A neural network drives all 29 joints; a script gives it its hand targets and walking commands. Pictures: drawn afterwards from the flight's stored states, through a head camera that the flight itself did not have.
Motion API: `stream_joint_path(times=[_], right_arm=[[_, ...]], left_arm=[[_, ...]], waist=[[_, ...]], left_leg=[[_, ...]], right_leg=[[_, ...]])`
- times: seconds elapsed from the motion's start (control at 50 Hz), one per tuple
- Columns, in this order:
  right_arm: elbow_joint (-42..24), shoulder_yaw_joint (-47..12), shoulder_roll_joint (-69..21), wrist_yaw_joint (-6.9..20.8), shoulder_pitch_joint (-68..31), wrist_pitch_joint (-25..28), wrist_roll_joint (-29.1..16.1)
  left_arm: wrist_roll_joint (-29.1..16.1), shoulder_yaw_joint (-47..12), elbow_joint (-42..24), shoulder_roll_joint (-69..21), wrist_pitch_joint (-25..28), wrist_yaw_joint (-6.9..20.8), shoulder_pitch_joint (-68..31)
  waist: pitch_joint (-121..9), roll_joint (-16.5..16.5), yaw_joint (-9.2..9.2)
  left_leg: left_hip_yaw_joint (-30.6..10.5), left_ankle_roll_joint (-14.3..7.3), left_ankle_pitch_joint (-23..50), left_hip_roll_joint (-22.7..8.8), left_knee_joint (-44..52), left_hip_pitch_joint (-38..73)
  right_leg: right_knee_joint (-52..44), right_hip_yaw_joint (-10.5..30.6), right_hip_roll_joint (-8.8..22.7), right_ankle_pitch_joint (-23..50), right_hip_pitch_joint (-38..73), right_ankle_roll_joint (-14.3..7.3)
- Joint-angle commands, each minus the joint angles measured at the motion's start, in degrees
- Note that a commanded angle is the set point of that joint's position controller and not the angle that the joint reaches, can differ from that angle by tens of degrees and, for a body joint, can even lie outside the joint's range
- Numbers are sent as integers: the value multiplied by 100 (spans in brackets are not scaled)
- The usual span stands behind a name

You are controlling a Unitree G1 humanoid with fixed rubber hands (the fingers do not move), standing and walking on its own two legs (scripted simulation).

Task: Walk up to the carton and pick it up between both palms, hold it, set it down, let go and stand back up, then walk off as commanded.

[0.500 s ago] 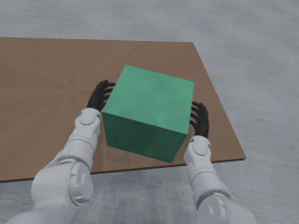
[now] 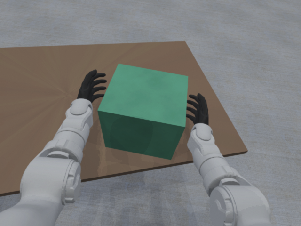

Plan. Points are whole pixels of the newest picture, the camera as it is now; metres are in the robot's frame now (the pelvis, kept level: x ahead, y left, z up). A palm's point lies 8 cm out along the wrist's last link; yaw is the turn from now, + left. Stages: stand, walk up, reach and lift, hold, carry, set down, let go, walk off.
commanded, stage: set down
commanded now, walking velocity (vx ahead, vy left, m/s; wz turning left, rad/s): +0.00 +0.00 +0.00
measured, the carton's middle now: (145, 112) +0.45 +0.03 +0.02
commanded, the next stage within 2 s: none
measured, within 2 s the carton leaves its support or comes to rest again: neither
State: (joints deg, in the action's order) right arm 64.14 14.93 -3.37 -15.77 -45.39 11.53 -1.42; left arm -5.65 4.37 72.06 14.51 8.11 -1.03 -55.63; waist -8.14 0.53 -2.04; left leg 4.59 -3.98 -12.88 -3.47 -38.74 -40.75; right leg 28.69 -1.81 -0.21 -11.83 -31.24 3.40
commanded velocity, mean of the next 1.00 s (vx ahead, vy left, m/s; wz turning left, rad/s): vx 0.00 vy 0.00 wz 0.00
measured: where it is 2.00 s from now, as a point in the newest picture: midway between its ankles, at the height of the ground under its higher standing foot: outside the picture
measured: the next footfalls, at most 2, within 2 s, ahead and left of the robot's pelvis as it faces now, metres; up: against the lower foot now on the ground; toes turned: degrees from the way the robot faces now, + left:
none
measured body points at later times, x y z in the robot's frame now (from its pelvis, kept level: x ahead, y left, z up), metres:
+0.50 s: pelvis -0.02 -0.01 +0.00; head +0.03 +0.03 +0.45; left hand +0.40 +0.20 +0.05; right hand +0.37 -0.15 +0.06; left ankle +0.06 +0.06 -0.72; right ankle +0.01 -0.17 -0.72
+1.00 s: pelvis -0.02 -0.02 +0.01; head +0.00 +0.01 +0.46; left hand +0.32 +0.24 +0.05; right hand +0.31 -0.14 +0.06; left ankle +0.06 +0.06 -0.72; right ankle +0.01 -0.17 -0.72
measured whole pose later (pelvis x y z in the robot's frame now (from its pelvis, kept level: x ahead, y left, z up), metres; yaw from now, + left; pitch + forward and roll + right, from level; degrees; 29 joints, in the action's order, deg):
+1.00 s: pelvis -0.02 -0.02 +0.01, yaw +2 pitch -1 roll -3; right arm 21.0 -1.6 -2.5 -18.8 -12.0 -3.0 -6.7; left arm -16.2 0.7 34.6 20.8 -2.9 5.7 -21.1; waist 3.2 -1.3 1.1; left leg 4.5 -3.3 -9.2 -1.5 -30.3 -20.1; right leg 25.5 -0.8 0.7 -11.1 -13.2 2.6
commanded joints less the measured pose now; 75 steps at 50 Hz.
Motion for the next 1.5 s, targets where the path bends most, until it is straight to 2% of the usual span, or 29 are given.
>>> stream_joint_path(times=[0.0,0.1,0.12,0.24,0.28,0.48,0.58,0.66,0.7,0.76,0.78,0.82,0.84,0.86,0.9,0.94,0.96,1.02,1.04,1.06,1.08,1.12,1.16,1.18,1.22,1.34,1.38,1.4,1.48], right_arm=[[-2175,-988,919,-156,-1674,358,-604],[-2247,-1047,1185,-151,-1316,264,-759],[-2070,-749,1132,-159,-2478,-77,-603],[-3470,-875,993,-79,-1283,-471,-852],[-2947,-789,948,6,-2076,-829,-766],[-3663,-1263,742,-322,-335,-801,-770],[-4961,-1423,668,-518,1335,-530,-900],[-4897,-982,644,-384,-501,-1110,-328],[-5801,-1843,337,-350,1592,-901,-705],[-5092,-1413,384,-380,-116,-1285,-410],[-5647,-1889,282,-263,1894,-1143,-528],[-5424,-1603,361,-247,596,-1319,-446],[-5920,-2151,144,-256,2606,-1035,-772],[-5327,-1547,410,-299,599,-1255,-461],[-5844,-1657,432,-270,2831,-997,-647],[-5161,-1294,434,-376,756,-1239,-244],[-5615,-1585,257,-351,2552,-1081,-464],[-5410,-1411,137,-362,1314,-1068,-377],[-5704,-1521,156,-341,2948,-969,-463],[-5746,-1095,289,-369,937,-1058,-186],[-6276,-1771,51,-369,2948,-775,-592],[-5923,-1498,236,-408,2066,-873,-384],[-6854,-2097,92,-410,4160,-773,-515],[-6827,-1695,289,-434,2149,-904,-211],[-6957,-2225,42,-407,4055,-807,-620],[-7336,-1683,274,-291,3578,-1103,-313],[-7619,-2159,147,-197,5995,-982,-622],[-7735,-1887,230,-223,4171,-1145,-469],[-7701,-2173,181,-196,4240,-1467,-365]], left_arm=[[-3,255,-1886,811,-55,204,-1655],[218,161,-2646,838,-450,256,-1409],[-101,4,-1985,967,-461,261,-2649],[-814,-618,-3534,912,-319,154,-1758],[-916,-733,-2534,1277,-231,132,-2636],[-614,-8,-3387,1384,-606,429,-725],[-421,253,-5347,1165,-896,570,1235],[-962,-37,-4056,1573,-1077,503,-387],[-776,256,-5453,1252,-996,594,1831],[-1359,-218,-3520,1846,-883,649,-333],[-1039,-279,-4885,1215,-821,623,1677],[-1292,-292,-4246,1578,-702,610,333],[-1079,-288,-5555,1042,-761,655,2344],[-1161,-91,-4718,1652,-728,691,333],[-883,51,-5467,1401,-725,638,2383],[-1171,-44,-4355,1837,-772,721,328],[-1012,34,-5379,1556,-877,722,2287],[-985,49,-5257,1702,-823,716,1010],[-896,-54,-6119,1449,-837,679,2531],[-1182,23,-5373,1772,-855,665,591],[-819,257,-6439,1356,-950,681,2601],[-848,322,-5486,1936,-960,774,1750],[-846,435,-6724,1586,-1027,758,3971],[-1036,465,-5900,2167,-946,698,1961],[-849,373,-7043,1556,-1079,795,3722],[-1288,79,-7240,1850,-1075,759,3238],[-1073,128,-8097,1429,-1139,730,5763],[-1308,12,-7828,1731,-1077,711,3988],[-1393,202,-6989,1907,-1171,779,4114]], waist=[[-4612,931,200],[-3961,1151,167],[-3466,866,-64],[-3920,788,-347],[-3470,1026,-340],[-3284,971,-8],[-2794,1089,22],[-1437,623,20],[-1486,359,406],[-1260,230,37],[-1346,362,216],[-1488,511,212],[-1561,450,250],[-1580,656,116],[-1569,769,211],[-1207,601,-21],[-1209,546,165],[-1215,1086,219],[-1118,1036,152],[-1290,1023,160],[-954,732,529],[-1178,872,423],[-913,640,505],[-1454,816,516],[-864,860,568],[-283,834,379],[152,826,502],[-248,960,531],[359,582,704]], left_leg=[[-328,1093,3528,17,-74,4447],[-587,1177,2982,-80,310,4472],[-464,1009,1600,-28,384,3568],[-719,823,313,-242,793,3728],[-696,710,-633,-130,849,3313],[-551,702,381,45,889,3896],[-459,814,1565,76,1067,4607],[-402,611,-648,-12,1457,3143],[-246,584,992,63,1342,4095],[-97,372,-661,183,1410,2797],[-433,403,244,-30,1625,3807],[-280,392,-747,4,1651,3186],[-406,473,691,-94,1635,4144],[-359,482,-308,11,1532,3600],[-667,613,311,-124,1646,4382],[-470,582,-413,-16,1477,3456],[-642,624,52,-131,1664,4006],[-503,687,-332,-78,1516,3560],[-613,699,-165,-163,1615,4157],[-601,674,-803,-119,1615,3410],[-538,719,768,-65,1643,4560],[-360,698,234,51,1379,3938],[-278,635,1197,88,1501,4483],[-241,561,309,182,1340,3477],[-237,717,1345,84,1392,4541],[-585,727,-417,-148,1797,3872],[-701,766,636,-214,1816,4489],[-692,800,-77,-185,1798,4010],[-561,561,-807,-94,1925,3228]], right_leg=[[-37,-264,-399,2369,734,-332],[-212,-434,-375,1429,342,-407],[-323,-437,-284,269,-118,-417],[116,-458,-224,689,400,-322],[34,-368,-96,-348,-335,-427],[-427,-158,-93,472,743,-314],[-615,-181,-207,1659,1766,-253],[-647,-182,-125,-467,1440,-360],[-747,-98,-132,870,2293,-311],[-735,46,-22,-970,1305,-344],[-671,-48,-119,283,2024,-414],[-592,51,-30,-682,1692,-403],[-570,-88,-191,996,2471,-416],[-750,137,-46,-490,1430,-388],[-720,61,-150,657,2057,-432],[-737,210,11,-612,1322,-396],[-753,184,-85,283,2157,-385],[-723,222,30,-318,1593,-455],[-756,144,-63,250,2294,-443],[-664,235,-44,-526,1684,-446],[-867,147,-85,955,2668,-388],[-855,253,51,-194,1768,-339],[-952,253,-28,886,2579,-404],[-804,432,99,-337,1852,-339],[-918,287,-19,680,2335,-425],[-903,327,40,-504,2010,-497],[-867,302,-48,617,2606,-535],[-882,419,45,-248,2248,-522],[-918,456,116,-778,2164,-532]])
